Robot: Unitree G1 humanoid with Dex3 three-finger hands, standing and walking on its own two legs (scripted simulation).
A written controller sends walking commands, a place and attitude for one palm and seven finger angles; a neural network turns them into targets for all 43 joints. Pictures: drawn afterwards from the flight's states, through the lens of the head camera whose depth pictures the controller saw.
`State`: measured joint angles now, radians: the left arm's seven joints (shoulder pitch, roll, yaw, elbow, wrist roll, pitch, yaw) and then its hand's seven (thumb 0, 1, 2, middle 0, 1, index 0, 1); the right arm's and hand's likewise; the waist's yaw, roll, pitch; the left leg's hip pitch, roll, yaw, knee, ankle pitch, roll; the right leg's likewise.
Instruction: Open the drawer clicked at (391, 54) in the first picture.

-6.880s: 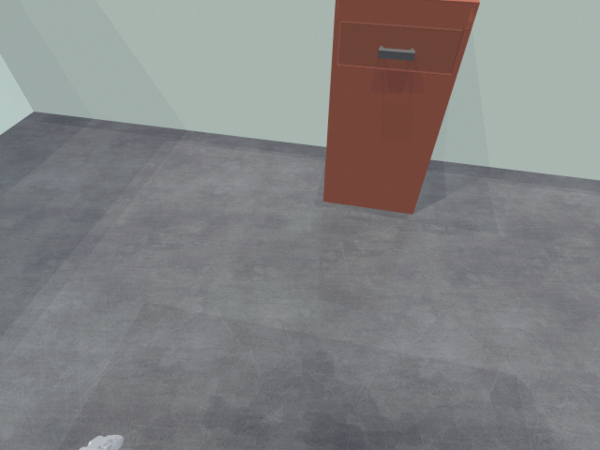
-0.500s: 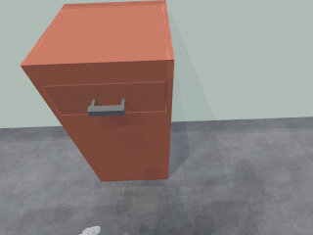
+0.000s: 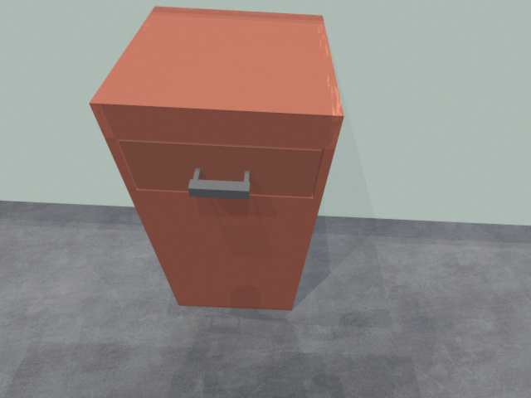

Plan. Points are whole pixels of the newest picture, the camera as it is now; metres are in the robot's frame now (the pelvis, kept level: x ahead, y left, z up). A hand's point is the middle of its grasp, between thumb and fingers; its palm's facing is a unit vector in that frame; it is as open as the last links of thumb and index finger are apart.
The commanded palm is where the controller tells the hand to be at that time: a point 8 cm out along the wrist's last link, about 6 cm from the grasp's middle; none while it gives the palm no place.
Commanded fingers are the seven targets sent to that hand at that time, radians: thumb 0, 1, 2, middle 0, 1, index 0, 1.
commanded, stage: come to a stop and stand still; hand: left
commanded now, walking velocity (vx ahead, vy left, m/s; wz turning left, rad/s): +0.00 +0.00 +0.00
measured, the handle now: (221, 181) +0.51 +0.14 -0.01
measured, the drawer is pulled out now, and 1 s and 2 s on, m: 0.00 0.00 0.00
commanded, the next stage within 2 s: look again from close up in 0.60 s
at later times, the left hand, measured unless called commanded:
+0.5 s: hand out of the picture -0.03 +0.12 -0.17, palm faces +0.00 -0.98 -0.19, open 7.3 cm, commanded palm none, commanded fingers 0.00 0.90 0.90 -0.20 -0.30 -0.20 -0.30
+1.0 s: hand out of the picture -0.02 +0.15 -0.19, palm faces +0.01 -0.99 -0.17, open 7.3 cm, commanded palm none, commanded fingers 0.00 0.90 0.90 -0.20 -0.30 -0.20 -0.30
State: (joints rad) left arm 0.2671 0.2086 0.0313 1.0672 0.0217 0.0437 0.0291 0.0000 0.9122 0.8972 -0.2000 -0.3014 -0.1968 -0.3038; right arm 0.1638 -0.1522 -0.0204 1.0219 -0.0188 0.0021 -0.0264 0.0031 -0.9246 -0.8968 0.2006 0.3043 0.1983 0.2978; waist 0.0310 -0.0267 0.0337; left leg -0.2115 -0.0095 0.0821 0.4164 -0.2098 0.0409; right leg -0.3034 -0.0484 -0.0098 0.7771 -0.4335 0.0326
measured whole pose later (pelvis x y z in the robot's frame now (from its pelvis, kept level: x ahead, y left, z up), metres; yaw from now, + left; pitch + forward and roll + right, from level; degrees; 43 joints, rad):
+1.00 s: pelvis -0.02 -0.01 -0.01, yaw +0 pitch -2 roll -1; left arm 0.33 0.14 -0.02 1.08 0.02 -0.02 0.05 0.01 0.92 0.90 -0.20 -0.30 -0.20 -0.30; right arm 0.29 -0.16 0.01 1.07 -0.02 -0.01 -0.02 0.02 -0.93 -0.90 0.20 0.30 0.19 0.30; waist -0.01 -0.01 0.01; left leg -0.26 0.03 0.04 0.56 -0.27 0.01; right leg -0.16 -0.01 -0.05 0.52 -0.33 0.00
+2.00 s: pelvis -0.03 +0.00 -0.04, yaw +1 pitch +6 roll +0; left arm 0.28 0.38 -0.06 -0.01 0.99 0.08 0.33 0.00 0.23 0.61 -0.27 -0.73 -0.27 -0.73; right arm 0.09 -0.19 0.03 0.56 -0.04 0.10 -0.01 0.02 -0.90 -0.90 0.20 0.30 0.20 0.30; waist 0.07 0.06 -0.09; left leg -0.56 0.00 0.03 0.80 -0.35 0.03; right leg -0.48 0.03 -0.01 0.80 -0.43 -0.02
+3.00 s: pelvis -0.01 +0.00 +0.00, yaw +2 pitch +2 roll +0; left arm -0.10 0.50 -0.05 0.02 0.89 0.05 0.00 -0.01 -0.49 0.30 -0.32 -1.20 -0.32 -1.20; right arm 0.14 -0.26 0.00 0.62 0.01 0.15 -0.01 0.01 -0.90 -0.90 0.20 0.30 0.20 0.30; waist 0.07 0.08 -0.02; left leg -0.28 -0.03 0.03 0.47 -0.23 0.04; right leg -0.21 0.00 0.00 0.49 -0.31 -0.01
